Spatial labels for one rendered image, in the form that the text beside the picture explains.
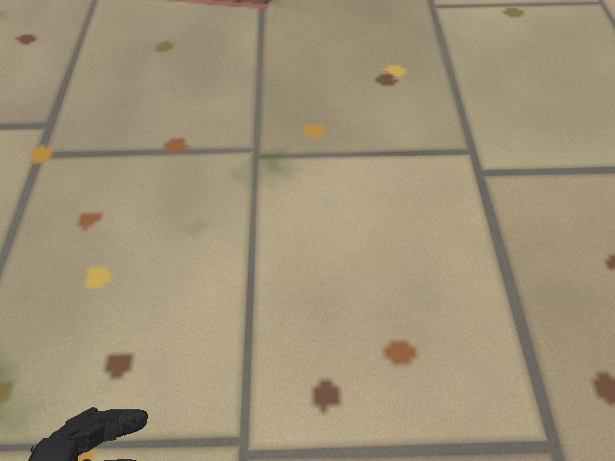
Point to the left robot hand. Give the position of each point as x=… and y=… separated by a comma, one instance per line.
x=86, y=431

